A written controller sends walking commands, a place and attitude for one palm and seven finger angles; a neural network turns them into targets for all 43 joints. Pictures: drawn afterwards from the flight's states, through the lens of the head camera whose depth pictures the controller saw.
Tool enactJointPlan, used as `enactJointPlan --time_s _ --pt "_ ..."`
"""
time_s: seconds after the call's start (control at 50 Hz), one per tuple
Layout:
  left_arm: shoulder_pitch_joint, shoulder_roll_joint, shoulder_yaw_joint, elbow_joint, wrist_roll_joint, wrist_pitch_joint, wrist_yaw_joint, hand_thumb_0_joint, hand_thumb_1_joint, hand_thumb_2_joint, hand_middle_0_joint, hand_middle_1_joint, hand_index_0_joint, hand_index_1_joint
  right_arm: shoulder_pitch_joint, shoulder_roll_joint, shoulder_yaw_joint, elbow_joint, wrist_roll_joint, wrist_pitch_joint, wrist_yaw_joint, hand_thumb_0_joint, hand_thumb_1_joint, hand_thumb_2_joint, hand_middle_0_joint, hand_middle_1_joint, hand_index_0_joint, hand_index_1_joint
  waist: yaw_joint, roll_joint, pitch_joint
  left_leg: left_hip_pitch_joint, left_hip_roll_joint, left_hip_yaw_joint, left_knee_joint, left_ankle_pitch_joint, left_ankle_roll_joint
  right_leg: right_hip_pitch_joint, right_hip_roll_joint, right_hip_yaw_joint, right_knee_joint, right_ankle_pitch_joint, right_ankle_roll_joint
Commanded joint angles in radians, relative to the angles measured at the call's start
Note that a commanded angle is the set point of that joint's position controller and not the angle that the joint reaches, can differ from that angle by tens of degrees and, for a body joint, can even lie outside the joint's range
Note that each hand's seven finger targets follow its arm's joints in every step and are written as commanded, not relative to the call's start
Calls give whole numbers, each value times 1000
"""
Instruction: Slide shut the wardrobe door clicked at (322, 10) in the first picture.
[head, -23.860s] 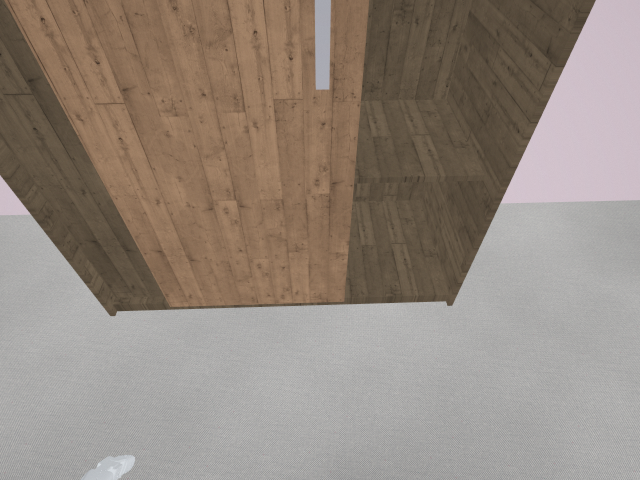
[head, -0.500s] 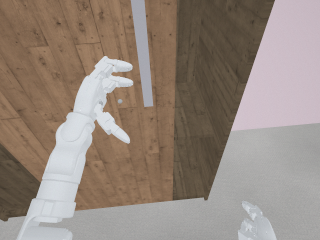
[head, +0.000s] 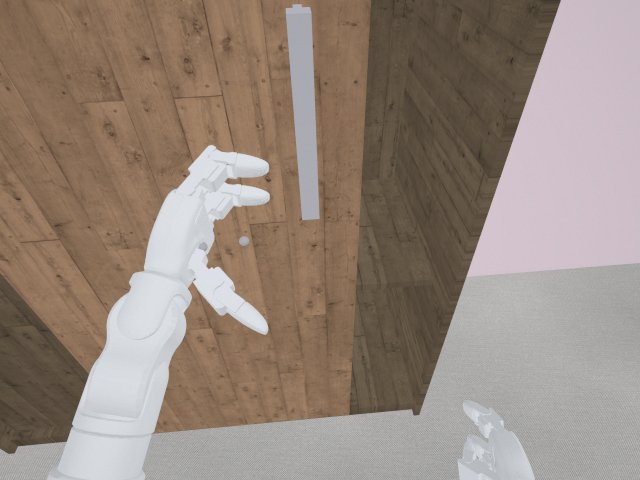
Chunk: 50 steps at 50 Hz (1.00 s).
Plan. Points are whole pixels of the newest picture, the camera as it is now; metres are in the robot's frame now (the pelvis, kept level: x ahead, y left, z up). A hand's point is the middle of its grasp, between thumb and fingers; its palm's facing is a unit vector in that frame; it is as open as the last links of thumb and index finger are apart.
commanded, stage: draw the hand back to the body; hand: left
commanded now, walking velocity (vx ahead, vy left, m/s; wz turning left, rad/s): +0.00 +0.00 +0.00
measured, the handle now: (304, 124) +0.48 +0.06 +0.25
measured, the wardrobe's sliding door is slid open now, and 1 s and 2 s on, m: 0.20 0.20 0.20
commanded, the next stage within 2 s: step back with the hand held close in 1.56 s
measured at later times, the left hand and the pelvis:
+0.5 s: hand (173, 278) +0.25 +0.17 +0.20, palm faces +0.19 -0.98 -0.03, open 14.6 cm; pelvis -0.01 -0.01 +0.00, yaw +1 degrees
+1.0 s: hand (101, 334) +0.20 +0.23 +0.17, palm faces +0.39 -0.86 -0.34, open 10.6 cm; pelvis -0.01 -0.01 +0.01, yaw +0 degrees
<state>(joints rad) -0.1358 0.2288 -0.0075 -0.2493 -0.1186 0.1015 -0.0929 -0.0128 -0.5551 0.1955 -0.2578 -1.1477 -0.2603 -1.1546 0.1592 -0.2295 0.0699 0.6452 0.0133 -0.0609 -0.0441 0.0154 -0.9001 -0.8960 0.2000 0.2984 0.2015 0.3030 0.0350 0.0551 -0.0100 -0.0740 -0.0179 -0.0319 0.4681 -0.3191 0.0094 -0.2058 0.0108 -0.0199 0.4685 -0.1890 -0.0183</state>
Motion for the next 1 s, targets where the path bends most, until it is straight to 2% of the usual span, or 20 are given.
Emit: enactJointPlan --time_s 0.0,0.06,0.12,0.14,0.16,0.2,0.3,0.36,0.42,0.46,0.48,0.5,0.54,0.6,0.64,0.68,0.76,0.86,0.92,0.98 --pt "-331 23 101 -251 -102 133 93 0 -550 200 -250 -1150 -250 -1150 -258 -83 -29 -158 25 -50 -14 0 -900 -900 200 300 200 300 48 -30 -203 -103 0 10 -108 219 -2 198 4 -27 -73 101 -12" --pt "-277 41 157 -243 -108 272 142 0 -550 200 -250 -1150 -250 -1150 -276 -86 -27 -150 27 -33 -21 0 -900 -900 200 300 200 300 60 -63 -200 -116 -2 11 -107 255 -2 221 6 -30 -78 120 -14" --pt "-251 30 171 -295 -105 419 189 0 -550 200 -250 -1150 -250 -1150 -318 -84 -22 -147 34 -11 -15 0 -900 -900 200 300 200 300 71 -35 -215 -109 -6 17 -103 315 -8 243 10 -38 -72 159 -20" --pt "-274 -6 134 -313 -105 467 202 0 -550 200 -250 -1150 -250 -1150 -333 -81 -18 -146 36 -6 -14 0 -900 -900 200 300 200 300 64 -32 -198 -112 -8 13 -106 317 -8 236 9 -37 -76 155 -20" --pt "-307 10 136 -349 -102 481 208 0 -550 200 -250 -1150 -250 -1150 -335 -87 -18 -143 35 -4 -16 0 -900 -900 200 300 200 300 52 -45 -195 -101 -5 10 -100 317 -6 226 10 -34 -79 150 -18" --pt "-311 24 136 -374 -98 470 207 0 -550 200 -250 -1150 -250 -1150 -331 -94 -17 -139 28 -5 -24 0 -900 -900 200 300 200 300 41 -81 -184 -91 -3 7 -92 299 5 207 12 -25 -82 135 -14" --pt "-283 56 158 -364 -117 389 161 0 -550 200 -250 -1150 -250 -1150 -316 -97 -11 -122 21 -13 -53 0 -900 -900 200 300 200 300 29 -76 -142 -84 -4 1 -93 214 14 166 10 -6 -103 53 -7" --pt "-245 75 178 -338 -117 389 138 0 -550 200 -250 -1150 -250 -1150 -317 -93 -6 -118 24 -11 -64 0 -900 -900 200 300 200 300 32 -25 -108 -102 -7 -3 -106 168 11 156 9 -4 -115 -1 -14" --pt "-178 108 218 -310 -118 412 122 0 -441 252 -246 -1086 -246 -1086 -314 -95 -3 -120 27 -9 -71 0 -900 -900 200 300 200 300 43 18 -91 -122 -12 -2 -110 137 10 154 10 -2 -123 -37 -17" --pt "-181 113 223 -338 -126 407 112 0 -369 287 -244 -1044 -244 -1044 -316 -95 -3 -129 28 -14 -73 0 -900 -900 200 300 200 300 42 -11 -99 -123 -10 -6 -111 144 14 169 8 -1 -123 -32 -17" --pt "-142 243 259 -434 -38 197 157 0 -332 305 -242 -1023 -242 -1023 -268 -84 -19 -148 -17 -32 -58 0 -900 -900 200 300 200 300 27 -42 -31 -132 -8 11 -109 155 24 162 2 12 -153 -11 -4" --pt "5 203 253 -319 -26 123 172 0 -296 322 -241 -1001 -241 -1001 -250 -80 -21 -130 -25 -45 -52 0 -900 -900 200 300 200 300 33 -56 -30 -143 -5 16 -110 157 24 174 1 9 -142 1 -8" --pt "66 179 224 -342 -13 44 175 0 -224 357 -239 -959 -239 -959 -224 -75 -25 -134 -28 -55 -41 0 -900 -900 200 300 200 300 34 -49 -50 -121 -2 14 -128 172 21 195 0 7 -141 24 -9" --pt "98 219 257 -382 11 -62 189 0 -115 410 -235 -895 -235 -895 -197 -82 -42 -141 -35 -78 -40 0 -900 -900 200 300 200 300 33 -35 -100 -82 0 28 -132 186 20 228 -3 13 -157 47 -4" --pt "131 219 262 -373 25 -110 196 0 -43 445 -232 -853 -232 -853 -174 -84 -47 -132 -35 -93 -40 0 -900 -900 200 300 200 300 27 16 -72 -72 1 25 -147 175 16 220 -3 13 -173 36 -8" --pt "181 239 289 -350 32 -144 204 0 30 480 -230 -810 -230 -810 -166 -89 -56 -124 -37 -105 -44 0 -900 -900 200 300 200 300 28 -24 -58 -69 2 30 -148 170 20 220 -5 15 -190 20 -3" --pt "235 246 310 -337 50 -203 214 0 175 550 -225 -725 -225 -725 -150 -96 -70 -108 -36 -125 -50 0 -900 -900 200 300 200 300 27 -5 -37 -56 1 33 -158 157 21 212 -7 17 -210 -10 -3" --pt "330 272 362 -301 52 -248 217 0 356 637 -219 -619 -219 -619 -139 -105 -88 -97 -37 -142 -53 0 -900 -900 200 300 200 300 37 -54 -26 -57 4 32 -165 150 26 220 -10 22 -220 -35 1" --pt "392 289 399 -279 53 -263 213 0 465 690 -215 -555 -215 -555 -132 -108 -97 -90 -36 -146 -52 0 -900 -900 200 300 200 300 45 -22 -8 -61 6 32 -167 159 22 221 -8 23 -218 -18 -2" --pt "432 287 414 -282 46 -273 208 0 574 743 -211 -491 -211 -491 -126 -107 -101 -93 -33 -145 -51 0 -900 -900 200 300 200 300 43 -39 -1 -64 10 34 -166 170 24 221 -8 27 -215 -3 -1"
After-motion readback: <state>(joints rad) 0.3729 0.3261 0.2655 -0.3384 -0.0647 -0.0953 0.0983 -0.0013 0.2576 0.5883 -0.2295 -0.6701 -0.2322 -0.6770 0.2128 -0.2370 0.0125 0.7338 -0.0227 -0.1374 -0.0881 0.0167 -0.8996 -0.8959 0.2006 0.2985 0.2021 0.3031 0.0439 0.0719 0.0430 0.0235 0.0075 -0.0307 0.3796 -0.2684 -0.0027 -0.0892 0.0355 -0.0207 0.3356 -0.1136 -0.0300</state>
